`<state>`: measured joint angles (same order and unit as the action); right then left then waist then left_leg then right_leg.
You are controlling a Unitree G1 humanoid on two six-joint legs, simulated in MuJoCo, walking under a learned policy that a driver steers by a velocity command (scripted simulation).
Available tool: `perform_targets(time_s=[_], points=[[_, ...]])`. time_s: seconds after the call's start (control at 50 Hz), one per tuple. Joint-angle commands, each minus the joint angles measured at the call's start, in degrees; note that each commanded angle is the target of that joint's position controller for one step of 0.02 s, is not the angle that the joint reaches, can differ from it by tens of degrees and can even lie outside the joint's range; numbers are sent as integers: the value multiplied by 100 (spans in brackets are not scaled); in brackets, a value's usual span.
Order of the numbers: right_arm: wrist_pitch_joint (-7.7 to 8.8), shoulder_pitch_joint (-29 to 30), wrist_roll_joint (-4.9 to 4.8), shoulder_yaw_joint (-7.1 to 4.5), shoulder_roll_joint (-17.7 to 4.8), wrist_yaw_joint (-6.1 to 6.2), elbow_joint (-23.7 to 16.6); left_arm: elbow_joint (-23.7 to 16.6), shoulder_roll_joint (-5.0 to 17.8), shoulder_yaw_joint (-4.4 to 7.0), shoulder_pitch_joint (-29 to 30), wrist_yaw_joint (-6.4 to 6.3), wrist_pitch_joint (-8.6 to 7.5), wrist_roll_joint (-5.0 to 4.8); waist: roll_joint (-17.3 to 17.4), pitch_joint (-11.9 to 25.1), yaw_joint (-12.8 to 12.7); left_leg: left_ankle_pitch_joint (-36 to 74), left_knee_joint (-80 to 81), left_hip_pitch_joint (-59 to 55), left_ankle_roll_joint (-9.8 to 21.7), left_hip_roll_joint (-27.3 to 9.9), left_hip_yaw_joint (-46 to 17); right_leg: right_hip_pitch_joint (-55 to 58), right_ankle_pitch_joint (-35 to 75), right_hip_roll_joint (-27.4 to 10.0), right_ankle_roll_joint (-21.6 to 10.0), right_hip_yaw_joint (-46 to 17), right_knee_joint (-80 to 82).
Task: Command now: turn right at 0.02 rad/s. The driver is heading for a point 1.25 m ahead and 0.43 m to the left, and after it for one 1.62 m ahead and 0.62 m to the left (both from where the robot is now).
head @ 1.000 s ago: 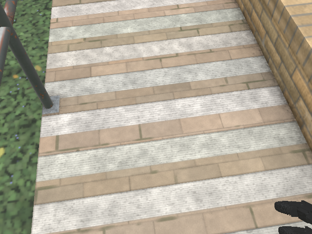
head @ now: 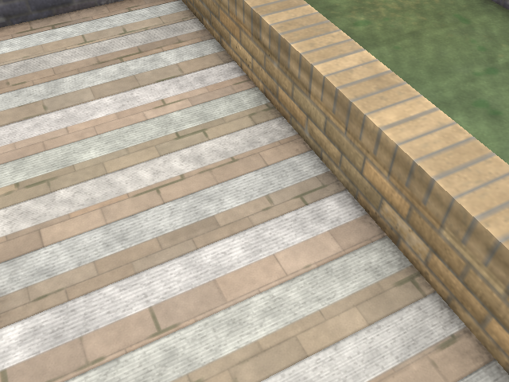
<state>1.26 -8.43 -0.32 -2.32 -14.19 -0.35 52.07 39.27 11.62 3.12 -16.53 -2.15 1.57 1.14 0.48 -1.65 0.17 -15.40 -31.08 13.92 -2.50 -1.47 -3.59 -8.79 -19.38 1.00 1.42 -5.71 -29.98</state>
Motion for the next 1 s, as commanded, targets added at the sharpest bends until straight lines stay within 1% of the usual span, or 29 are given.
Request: perform_targets(time_s=[0.02, 0.06, 0.08, 0.1, 0.16, 0.18, 0.2, 0.22, 0.24, 0.28, 0.34, 0.36, 0.38, 0.44, 0.58, 0.8, 0.82, 0.84, 0.86, 0.88, 0.9, 0.92, 0.94, 0.96, 0.98, 1.0], points=[[68, 139, -18, -130, -583, 26, -131, -291, 650, 187, -94, -34, -87, -12, -113, 76, -5, 771, 400, -214, 144, -44, 40, -312, 1214, -171, -53, -137, 604], [64, 123, -26, -134, -587, 35, -18, -220, 628, 187, -141, -38, -89, -20, -91, 99, -8, 834, 404, -236, 139, -45, 40, -265, 1307, -157, -55, -111, 596], [52, 158, 1, -124, -528, 35, -60, -163, 662, 185, -140, -49, -59, -48, -37, 53, 74, 867, 391, -274, 114, -34, 79, -313, 1374, -145, -79, -135, 590], [44, 123, -2, -125, -526, 37, 0, -137, 643, 182, -141, -57, -43, -48, -32, 88, 70, 895, 396, -273, 109, -35, 72, -261, 1411, -141, -83, -112, 588], [27, 70, -25, -128, -547, 49, 129, -15, 611, 177, -198, -70, -27, -45, -61, 102, 58, 948, 409, -271, 106, -33, 70, -166, 1499, -121, -75, -72, 593], [4, 32, 13, -131, -587, 74, 178, 46, 614, 169, -205, -55, -60, -6, 7, 106, 45, 884, 397, -281, 79, -2, 107, -188, 1447, -127, -69, -47, 558], [-12, 28, 19, -127, -562, 93, 199, 108, 609, 166, -227, -48, -79, -12, -27, 94, 52, 877, 399, -293, 74, 2, 107, -213, 1447, -115, -63, -32, 556], [-23, 20, 13, -122, -547, 108, 221, 174, 596, 158, -241, -47, -91, -24, -64, 79, 55, 878, 402, -306, 74, 7, 108, -243, 1441, -108, -54, -16, 556], [-10, 40, -35, -117, -504, 100, 240, 224, 574, 157, -269, -70, -65, -71, -159, 54, 70, 968, 426, -305, 102, -21, 75, -219, 1526, -94, -48, -18, 593], [6, 28, -48, -122, -535, 92, 318, 313, 587, 158, -290, -99, -39, -71, -120, 45, 58, 1038, 437, -293, 113, -13, 87, -150, 1592, -96, -36, -9, 598], [6, 14, -46, -121, -518, 88, 420, 461, 598, 158, -320, -123, -23, -70, -79, 34, 55, 1054, 472, -299, 114, 1, 100, -94, 1600, -90, -23, 12, 616], [10, -29, -82, -129, -568, 95, 534, 479, 560, 161, -332, -112, -52, -50, -127, 71, -24, 1047, 495, -276, 142, -7, 63, -39, 1556, -101, 5, 47, 637], [9, -6, -84, -129, -564, 102, 557, 544, 561, 161, -354, -108, -68, -57, -127, 30, -19, 1044, 505, -304, 148, -4, 73, -84, 1533, -95, 14, 48, 649], [0, 8, -71, -125, -527, 117, 651, 708, 550, 156, -383, -113, -88, -75, -84, -11, -4, 1049, 530, -365, 162, 10, 85, -166, 1477, -91, 32, 73, 679], [-35, 0, -78, -116, -493, 126, 828, 1074, 482, 119, -456, -122, -110, -84, -49, -74, 16, 969, 587, -405, 203, 34, 85, -259, 1318, -78, 64, 133, 741], [-59, -40, -77, -88, -450, 131, 968, 1627, 376, 42, -637, -139, -139, -93, -46, -115, 10, 881, 646, -394, 260, 69, 79, -337, 1165, -70, 97, 207, 777], [-88, -211, -102, -116, -490, 157, 1027, 1723, 346, 45, -751, -155, -125, -125, 24, 111, 33, -453, 653, -484, 347, 170, 146, -342, 63, 120, 32, 423, 595], [-114, -392, -176, -171, -622, 172, 1052, 1694, 376, 65, -706, -167, -121, -189, 183, 6, 75, -2230, 735, -328, 522, 128, -16, -666, -1273, 221, -91, 525, 317], [-94, -633, -215, -210, -760, 176, 1057, 1578, 410, 75, -514, -171, -159, -223, 412, -321, 182, -3471, 1012, -176, 768, -218, -591, -1325, -2051, 176, -170, 499, -37], [-13, -905, -240, -250, -921, 169, 1039, 1425, 254, 32, -256, -153, -263, -267, 828, -560, 312, -4162, 1487, -265, 1117, -810, -1530, -1939, -1902, 135, -184, 570, -651], [85, -967, -235, -312, -1122, 166, 988, 1294, -36, -48, 2, -101, -407, -321, 1386, -681, 353, -4172, 2079, -49, 1523, -1524, -2674, -2005, -892, 22, -151, 693, -1526], [171, -831, -170, -332, -1138, 189, 874, 1231, 129, -5, 211, -46, -524, -312, 1275, -747, 333, -3689, 2370, 241, 1732, -1890, -3199, -2148, -759, -261, -213, 399, -2202], [271, -542, -106, -305, -1040, 184, 714, 1188, 225, 38, 226, -1, -614, -305, 1128, -650, 191, -3172, 2421, 378, 1712, -2021, -3242, -2181, -910, -450, -303, 209, -2654], [338, 76, -95, -212, -837, 175, 388, 1132, 307, 33, 93, 54, -677, -278, 1240, -462, -101, -2543, 2466, 683, 1399, -1951, -2777, -1858, -931, -700, -422, 87, -2501], [342, 499, -207, -225, -793, 222, 211, 1286, 423, 60, -483, 25, -729, -176, 1209, -100, -439, -1777, 2392, 1094, 975, -1526, -1826, -806, -748, -655, -509, 364, -1568], [300, 672, -261, -208, -824, 246, 134, 1584, 268, 53, -1077, 40, -783, -197, 1110, 71, -772, -1479, 2014, 1410, 756, -964, -966, 289, -207, -356, -534, 893, -521]])
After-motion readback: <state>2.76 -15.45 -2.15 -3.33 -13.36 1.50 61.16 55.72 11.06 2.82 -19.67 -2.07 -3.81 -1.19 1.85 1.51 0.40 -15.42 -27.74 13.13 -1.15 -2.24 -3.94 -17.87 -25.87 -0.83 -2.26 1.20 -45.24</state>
